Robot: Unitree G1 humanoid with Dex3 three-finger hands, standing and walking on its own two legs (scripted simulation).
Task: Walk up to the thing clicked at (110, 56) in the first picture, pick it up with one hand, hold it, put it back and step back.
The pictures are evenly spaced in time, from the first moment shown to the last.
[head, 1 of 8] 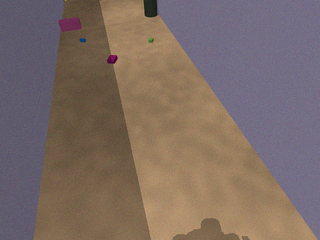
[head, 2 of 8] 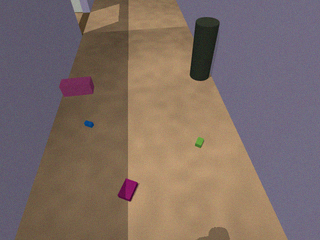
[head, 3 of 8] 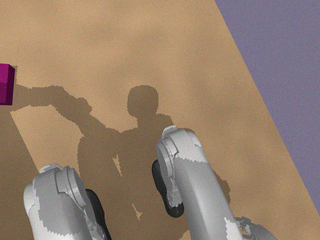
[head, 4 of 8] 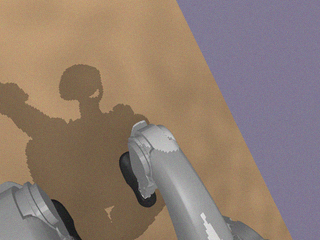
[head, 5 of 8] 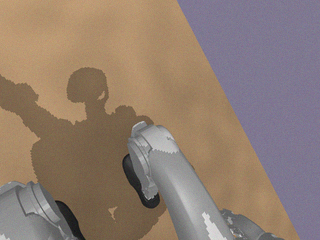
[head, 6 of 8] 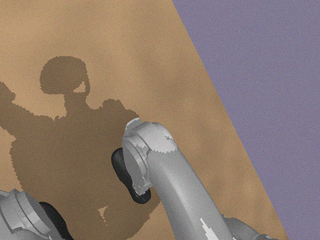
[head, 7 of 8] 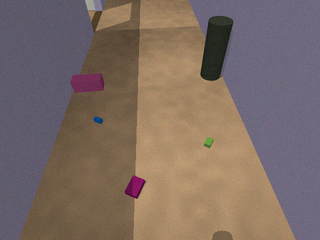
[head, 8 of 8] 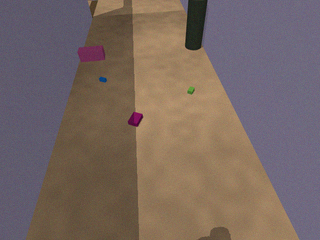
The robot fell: no
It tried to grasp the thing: no
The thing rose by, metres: 0.00
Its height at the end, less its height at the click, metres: +0.00
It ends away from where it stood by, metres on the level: 0.00
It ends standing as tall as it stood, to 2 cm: yes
